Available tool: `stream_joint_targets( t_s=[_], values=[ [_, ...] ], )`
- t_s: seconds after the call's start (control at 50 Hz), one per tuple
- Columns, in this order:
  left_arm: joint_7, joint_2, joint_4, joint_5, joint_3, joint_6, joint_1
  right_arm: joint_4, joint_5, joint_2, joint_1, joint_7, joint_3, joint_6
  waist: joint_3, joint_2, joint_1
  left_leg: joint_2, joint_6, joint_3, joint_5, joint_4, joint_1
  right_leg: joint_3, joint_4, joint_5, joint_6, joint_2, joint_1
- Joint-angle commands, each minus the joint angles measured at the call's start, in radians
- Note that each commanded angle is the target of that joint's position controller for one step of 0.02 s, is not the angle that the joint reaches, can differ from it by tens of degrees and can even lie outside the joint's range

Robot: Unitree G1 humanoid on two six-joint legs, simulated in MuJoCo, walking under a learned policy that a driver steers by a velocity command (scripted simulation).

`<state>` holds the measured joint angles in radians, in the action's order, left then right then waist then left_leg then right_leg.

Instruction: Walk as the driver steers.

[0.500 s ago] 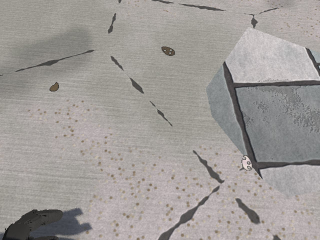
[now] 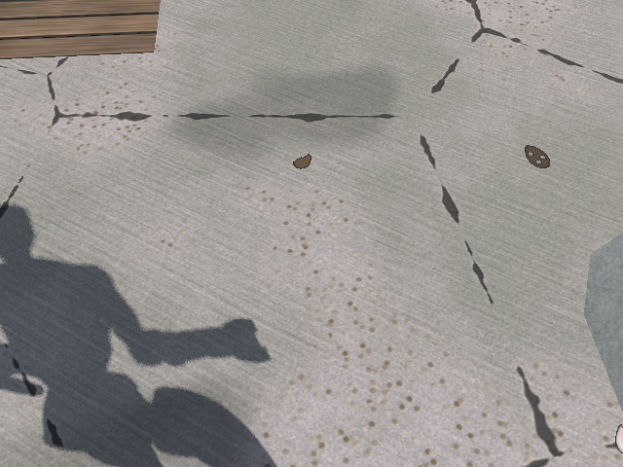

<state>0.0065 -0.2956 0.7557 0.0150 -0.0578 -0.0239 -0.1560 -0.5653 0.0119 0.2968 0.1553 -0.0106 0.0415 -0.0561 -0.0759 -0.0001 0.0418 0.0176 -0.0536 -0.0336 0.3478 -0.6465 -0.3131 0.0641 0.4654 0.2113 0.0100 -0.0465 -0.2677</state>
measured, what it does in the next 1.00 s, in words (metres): steps on the spot, turning right: left foot, then right foot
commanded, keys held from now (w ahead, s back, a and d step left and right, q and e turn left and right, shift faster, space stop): shift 0.08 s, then e+shift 0.82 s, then shift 0.10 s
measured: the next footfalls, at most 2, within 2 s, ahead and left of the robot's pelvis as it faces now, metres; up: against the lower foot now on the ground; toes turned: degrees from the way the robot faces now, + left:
left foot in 0.02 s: +0.03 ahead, +0.13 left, +0.00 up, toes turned -1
right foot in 0.46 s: +0.00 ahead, -0.11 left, +0.00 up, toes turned -17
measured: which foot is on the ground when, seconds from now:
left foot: up 0.00-0.00, down 0.02-0.46, up 0.48-0.98, down 1.00-1.00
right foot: down 0.00-0.04, up 0.06-0.44, down 0.46-1.00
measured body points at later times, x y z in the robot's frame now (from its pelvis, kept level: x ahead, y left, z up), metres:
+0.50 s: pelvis -0.01 -0.02 -0.02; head +0.03 -0.05 +0.43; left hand +0.18 +0.25 -0.10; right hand +0.11 -0.33 -0.12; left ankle -0.02 +0.13 -0.72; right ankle -0.03 -0.10 -0.74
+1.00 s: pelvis +0.04 -0.02 +0.00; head +0.07 -0.05 +0.44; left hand +0.37 +0.09 -0.07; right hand -0.01 -0.36 -0.09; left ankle +0.15 +0.05 -0.74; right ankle -0.03 -0.10 -0.74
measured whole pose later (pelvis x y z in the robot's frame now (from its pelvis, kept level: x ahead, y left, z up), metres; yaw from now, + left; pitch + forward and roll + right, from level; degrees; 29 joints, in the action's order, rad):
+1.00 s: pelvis +0.04 -0.02 +0.00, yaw -41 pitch +2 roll +1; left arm 0.04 -0.36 0.56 0.02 -0.08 -0.06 -0.15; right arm -0.71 0.00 0.33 0.10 0.00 0.09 0.04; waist -0.04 -0.01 0.00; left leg -0.08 -0.04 -0.14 0.16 -0.47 -0.31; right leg -0.38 0.58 0.30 -0.03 0.19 -0.26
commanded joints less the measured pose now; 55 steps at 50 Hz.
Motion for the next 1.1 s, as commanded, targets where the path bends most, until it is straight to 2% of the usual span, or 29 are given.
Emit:
stream_joint_targets(
  t_s=[0.02, 0.04, 0.06, 0.08, 0.1, 0.14, 0.2, 0.22, 0.3, 0.36, 0.4, 0.44, 0.46, 0.48, 0.5, 0.52, 0.54, 0.56, 0.58, 0.64, 0.72, 0.82, 0.94, 0.98, 1.0, 1.02, 1.04, 1.06, 1.1],
  values=[
    [0.0, -0.141, -0.022, 0.018, -0.027, 0.021, -0.029, 0.032, -0.004, 0.119, 0.082, 0.0, 0.038, 0.011, 0.18, -0.124, -0.042, -0.007, 0.076, -0.001, -0.247, 0.32, 0.242, -0.14, -0.003, -0.275, -0.127, -0.166, 0.044],
    [-0.011, -0.071, -0.036, -0.028, -0.002, 0.033, -0.048, 0.045, -0.011, 0.178, 0.092, -0.01, 0.046, 0.005, 0.234, 0.089, -0.016, 0.191, 0.135, -0.237, -0.509, 0.305, 0.393, -0.051, 0.17, 0.012, -0.032, -0.082, -0.102],
    [-0.007, -0.053, -0.073, -0.034, 0.005, 0.04, 0.011, 0.046, -0.043, 0.197, 0.038, -0.004, 0.045, 0.012, 0.2, 0.263, -0.023, 0.327, 0.294, -0.351, -0.557, 0.288, 0.268, -0.022, 0.206, 0.325, 0.023, -0.005, -0.199],
    [0.002, -0.12, -0.07, -0.029, -0.011, 0.036, 0.058, 0.055, -0.051, 0.138, 0.019, 0.001, 0.033, 0.029, 0.173, 0.185, -0.068, 0.301, 0.333, -0.333, -0.509, 0.312, 0.224, -0.069, 0.324, 0.36, 0.05, -0.023, -0.187],
    [-0.003, -0.118, -0.046, -0.016, -0.015, 0.031, 0.022, 0.029, -0.059, 0.07, -0.007, 0.002, 0.01, 0.045, 0.172, 0.169, -0.042, 0.264, 0.3, -0.257, -0.479, 0.316, 0.203, -0.093, 0.358, 0.339, 0.057, -0.035, -0.166],
    [-0.001, -0.116, -0.001, -0.012, -0.019, 0.012, -0.035, 0.006, -0.044, 0.077, -0.055, 0.002, 0.013, 0.064, 0.136, 0.174, -0.029, 0.21, 0.245, -0.156, -0.505, 0.299, 0.177, -0.093, 0.381, 0.255, 0.077, -0.037, -0.148],
    [-0.001, -0.148, -0.02, 0.012, -0.032, 0.002, -0.035, -0.018, -0.037, 0.139, -0.034, -0.015, 0.04, 0.053, 0.103, 0.161, -0.044, 0.227, 0.276, -0.105, -0.622, 0.273, 0.174, -0.065, 0.497, 0.269, 0.088, 0.002, -0.192],
    [-0.001, -0.14, -0.028, 0.017, -0.032, -0.002, -0.031, -0.023, -0.034, 0.135, -0.027, -0.021, 0.042, 0.046, 0.098, 0.15, -0.051, 0.245, 0.288, -0.105, -0.602, 0.275, 0.19, -0.066, 0.513, 0.275, 0.088, -0.004, -0.22],
    [-0.008, -0.097, -0.076, 0.015, -0.02, -0.018, 0.004, -0.033, -0.031, 0.124, -0.048, -0.032, 0.052, 0.033, 0.093, 0.131, -0.066, 0.289, 0.3, -0.081, -0.54, 0.285, 0.219, -0.045, 0.453, 0.258, 0.082, -0.035, -0.24],
    [-0.022, -0.102, -0.103, 0.015, -0.024, -0.022, -0.012, -0.037, -0.024, 0.143, -0.069, -0.03, 0.065, 0.031, 0.126, 0.132, -0.059, 0.309, 0.286, -0.043, -0.582, 0.26, 0.235, -0.01, 0.365, 0.234, 0.061, -0.029, -0.179],
    [-0.033, -0.108, -0.116, 0.016, -0.031, -0.027, -0.036, -0.043, -0.011, 0.155, -0.082, -0.028, 0.074, 0.033, 0.138, 0.138, -0.044, 0.32, 0.259, -0.014, -0.58, 0.224, 0.236, 0.013, 0.281, 0.198, 0.032, -0.019, -0.132],
    [-0.035, -0.109, -0.109, 0.015, -0.042, -0.031, -0.102, -0.053, 0.008, 0.148, -0.097, -0.026, 0.078, 0.035, 0.15, 0.116, -0.001, 0.288, 0.186, 0.065, -0.488, 0.116, 0.18, 0.043, 0.097, 0.05, -0.016, 0.021, -0.005],
    [-0.022, -0.156, -0.102, 0.007, -0.063, -0.029, -0.147, -0.077, 0.005, 0.116, -0.04, -0.02, 0.074, 0.039, 0.151, -0.001, 0.003, 0.217, 0.106, 0.143, -0.31, -0.046, 0.08, -0.048, -0.02, -0.139, -0.066, 0.017, 0.114],
    [0.0, -0.321, -0.124, 0.005, -0.105, -0.017, -0.182, -0.025, -0.048, 0.051, -0.07, -0.017, 0.053, 0.042, 0.137, -0.34, -0.013, 0.052, -0.015, 0.208, 0.21, -0.381, -0.276, -0.48, -0.06, -0.623, -0.217, -0.251, 0.308],
    [-0.015, -0.316, -0.153, -0.038, -0.095, 0.01, -0.2, 0.021, -0.046, 0.063, -0.191, -0.022, 0.049, 0.052, 0.218, -0.279, 0.052, -0.061, -0.026, 0.003, 0.385, -0.563, -0.4, -0.677, -0.108, -0.636, -0.396, -0.349, 0.311],
    [-0.021, -0.282, -0.158, -0.041, -0.086, 0.032, -0.171, 0.019, -0.023, 0.097, -0.203, -0.025, 0.059, 0.056, 0.2, -0.153, 0.043, -0.036, -0.008, -0.059, 0.329, -0.624, -0.43, -0.607, -0.125, -0.541, -0.38, -0.32, 0.312],
    [-0.014, -0.257, -0.159, -0.019, -0.083, 0.042, -0.126, 0.009, -0.014, 0.108, -0.19, -0.027, 0.064, 0.06, 0.165, -0.096, 0.009, -0.017, 0.008, -0.078, 0.229, -0.602, -0.441, -0.536, -0.119, -0.464, -0.324, -0.26, 0.296],
    [-0.003, -0.226, -0.169, 0.006, -0.074, 0.037, -0.075, -0.009, -0.02, 0.119, -0.171, -0.033, 0.069, 0.061, 0.145, -0.051, -0.016, -0.001, 0.008, -0.083, 0.148, -0.555, -0.446, -0.484, -0.11, -0.425, -0.275, -0.219, 0.282],
    [0.009, -0.209, -0.182, 0.018, -0.065, 0.027, -0.038, -0.015, -0.026, 0.128, -0.156, -0.037, 0.074, 0.061, 0.143, -0.066, -0.034, 0.002, 0.002, -0.089, 0.09, -0.514, -0.405, -0.45, -0.111, -0.421, -0.249, -0.188, 0.247],
    [0.029, -0.207, -0.202, 0.008, -0.063, 0.008, -0.041, -0.042, -0.019, 0.098, -0.114, -0.025, 0.067, 0.066, 0.176, -0.078, -0.043, -0.044, -0.027, -0.081, -0.009, -0.452, -0.337, -0.422, -0.105, -0.449, -0.234, -0.134, 0.228],
    [0.041, -0.225, -0.213, 0.012, -0.07, -0.006, -0.05, -0.047, -0.012, 0.087, -0.135, -0.026, 0.062, 0.069, 0.157, -0.111, -0.031, -0.082, -0.05, -0.1, -0.047, -0.279, -0.32, -0.481, -0.097, -0.327, -0.218, -0.101, 0.209],
    [0.041, -0.235, -0.238, 0.008, -0.076, -0.017, -0.023, -0.052, -0.009, 0.099, -0.157, -0.015, 0.067, 0.085, 0.14, -0.157, -0.02, -0.107, -0.048, -0.127, -0.058, -0.126, -0.245, -0.581, -0.07, -0.227, -0.199, -0.068, 0.145],
    [0.033, -0.221, -0.269, 0.008, -0.072, -0.028, 0.026, -0.076, -0.004, 0.136, -0.098, 0.009, 0.081, 0.115, 0.188, -0.199, -0.027, -0.099, -0.013, -0.123, -0.068, 0.093, -0.075, -0.669, 0.019, -0.399, -0.177, -0.047, 0.172],
    [0.032, -0.195, -0.269, 0.014, -0.058, -0.029, 0.039, -0.094, -0.007, 0.136, -0.055, 0.015, 0.085, 0.12, 0.191, -0.167, -0.049, -0.064, 0.014, -0.096, -0.267, 0.28, 0.088, -0.642, 0.067, -0.299, -0.138, -0.001, 0.115],
    [0.028, -0.15, -0.256, 0.003, -0.043, -0.028, -0.028, -0.081, -0.019, 0.163, -0.066, 0.012, 0.087, 0.115, 0.223, -0.039, -0.019, 0.072, 0.074, -0.223, -0.37, 0.311, 0.208, -0.574, 0.177, -0.006, -0.095, 0.06, 0.045],
    [0.023, -0.119, -0.253, -0.009, -0.031, -0.023, -0.108, -0.058, -0.037, 0.221, -0.119, 0.006, 0.088, 0.103, 0.179, 0.217, 0.049, 0.251, 0.208, -0.438, -0.626, 0.312, 0.268, -0.399, 0.361, 0.429, -0.033, 0.222, -0.13],
    [0.027, -0.208, -0.256, -0.01, -0.057, -0.015, -0.085, -0.076, -0.045, 0.199, -0.049, 0.008, 0.088, 0.102, 0.154, 0.241, 0.005, 0.364, 0.346, -0.596, -0.61, 0.33, 0.215, -0.328, 0.585, 0.514, 0.026, 0.212, -0.227],
    [0.029, -0.256, -0.238, -0.008, -0.073, -0.013, -0.078, -0.071, -0.027, 0.164, -0.061, 0.006, 0.075, 0.104, 0.135, 0.156, 0.004, 0.344, 0.348, -0.526, -0.533, 0.31, 0.186, -0.314, 0.69, 0.435, 0.051, 0.159, -0.242],
    [0.03, -0.216, -0.21, -0.007, -0.065, -0.024, -0.044, -0.07, -0.008, 0.119, -0.079, -0.005, 0.056, 0.09, 0.115, 0.098, -0.016, 0.223, 0.268, -0.36, -0.39, 0.301, 0.17, -0.288, 0.739, 0.324, 0.077, 0.141, -0.246]
  ],
)
Keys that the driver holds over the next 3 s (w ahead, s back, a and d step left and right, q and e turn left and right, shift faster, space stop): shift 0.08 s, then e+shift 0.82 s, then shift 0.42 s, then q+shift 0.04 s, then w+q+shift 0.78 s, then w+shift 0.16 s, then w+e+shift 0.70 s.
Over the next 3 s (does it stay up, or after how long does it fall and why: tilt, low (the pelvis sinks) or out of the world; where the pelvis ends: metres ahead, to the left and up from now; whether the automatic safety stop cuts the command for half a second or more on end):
stays up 1.27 -0.23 0.00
